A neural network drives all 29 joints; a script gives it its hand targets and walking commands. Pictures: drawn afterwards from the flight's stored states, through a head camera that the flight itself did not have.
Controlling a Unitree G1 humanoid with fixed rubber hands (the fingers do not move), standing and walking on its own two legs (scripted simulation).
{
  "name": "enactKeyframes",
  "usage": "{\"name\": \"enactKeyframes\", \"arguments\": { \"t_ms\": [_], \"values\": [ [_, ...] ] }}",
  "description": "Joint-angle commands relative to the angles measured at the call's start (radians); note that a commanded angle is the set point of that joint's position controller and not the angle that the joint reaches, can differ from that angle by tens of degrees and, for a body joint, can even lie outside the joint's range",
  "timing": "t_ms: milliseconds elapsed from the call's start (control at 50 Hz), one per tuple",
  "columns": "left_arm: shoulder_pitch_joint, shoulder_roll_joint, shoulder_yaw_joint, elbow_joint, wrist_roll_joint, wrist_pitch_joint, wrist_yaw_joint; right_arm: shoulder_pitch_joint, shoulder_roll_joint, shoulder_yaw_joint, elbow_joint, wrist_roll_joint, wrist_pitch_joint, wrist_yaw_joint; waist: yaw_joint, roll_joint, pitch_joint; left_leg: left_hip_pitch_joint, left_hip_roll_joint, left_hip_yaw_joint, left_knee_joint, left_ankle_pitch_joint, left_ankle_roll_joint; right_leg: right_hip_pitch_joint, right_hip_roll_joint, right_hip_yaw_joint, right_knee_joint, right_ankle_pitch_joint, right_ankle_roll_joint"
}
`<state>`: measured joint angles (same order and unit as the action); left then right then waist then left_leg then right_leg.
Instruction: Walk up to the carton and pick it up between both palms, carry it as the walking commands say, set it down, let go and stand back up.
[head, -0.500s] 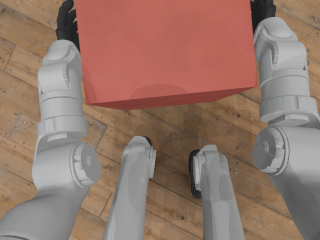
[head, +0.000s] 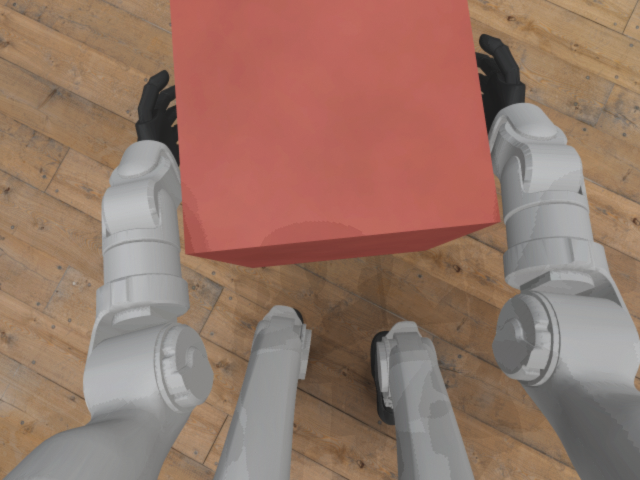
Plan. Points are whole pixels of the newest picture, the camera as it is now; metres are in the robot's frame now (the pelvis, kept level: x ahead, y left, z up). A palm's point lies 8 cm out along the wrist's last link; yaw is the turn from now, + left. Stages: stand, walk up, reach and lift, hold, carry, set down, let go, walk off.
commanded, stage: reach and lift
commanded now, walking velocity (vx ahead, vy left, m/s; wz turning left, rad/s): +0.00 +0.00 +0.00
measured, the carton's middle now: (328, 153) +0.49 +0.05 -0.14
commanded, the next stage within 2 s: none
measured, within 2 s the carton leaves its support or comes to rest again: neither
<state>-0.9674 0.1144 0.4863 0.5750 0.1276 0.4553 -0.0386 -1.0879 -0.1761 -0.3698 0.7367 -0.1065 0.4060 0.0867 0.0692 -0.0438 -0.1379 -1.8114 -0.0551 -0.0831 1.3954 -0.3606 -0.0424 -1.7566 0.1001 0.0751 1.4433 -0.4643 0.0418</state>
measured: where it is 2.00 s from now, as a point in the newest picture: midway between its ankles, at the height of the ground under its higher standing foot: (334, 380)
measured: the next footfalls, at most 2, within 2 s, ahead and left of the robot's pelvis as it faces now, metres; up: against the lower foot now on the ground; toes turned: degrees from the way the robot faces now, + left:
none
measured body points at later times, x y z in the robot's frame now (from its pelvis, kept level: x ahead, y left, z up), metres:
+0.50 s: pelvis +0.02 +0.00 +0.06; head +0.25 +0.02 +0.45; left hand +0.45 +0.24 -0.01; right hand +0.51 -0.13 +0.00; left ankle +0.11 +0.13 -0.54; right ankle +0.08 -0.13 -0.54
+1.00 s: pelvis +0.04 +0.00 +0.12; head +0.23 +0.02 +0.53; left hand +0.42 +0.23 +0.06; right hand +0.49 -0.14 +0.07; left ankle +0.11 +0.13 -0.54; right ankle +0.08 -0.13 -0.54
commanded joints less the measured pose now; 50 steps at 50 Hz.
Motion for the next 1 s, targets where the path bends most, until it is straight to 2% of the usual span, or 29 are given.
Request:
{"name": "enactKeyframes", "arguments": {
  "t_ms": [0,560,980],
  "values": [
    [-0.721,-0.935,-0.551,-0.111,-0.173,-0.037,-0.245,-0.593,1.004,0.436,-0.086,0.137,-0.020,0.218,0.038,-0.002,-1.106,0.801,-0.059,0.153,-0.110,0.310,0.003,0.453,0.056,-0.134,-0.170,0.245,0.002],
    [-0.477,-1.025,-0.594,-0.136,-0.134,-0.052,-0.273,-0.355,1.079,0.453,-0.115,0.092,-0.035,0.259,0.025,0.015,-0.957,1.054,-0.057,0.118,-0.361,0.358,0.008,0.684,0.048,-0.109,-0.429,0.303,-0.003],
    [-0.230,-1.060,-0.644,-0.190,-0.093,-0.059,-0.288,-0.119,1.105,0.492,-0.177,0.050,-0.039,0.279,0.018,0.020,-0.794,1.283,-0.046,0.090,-0.582,0.441,0.015,0.926,0.027,-0.070,-0.656,0.402,-0.014]
  ]
}}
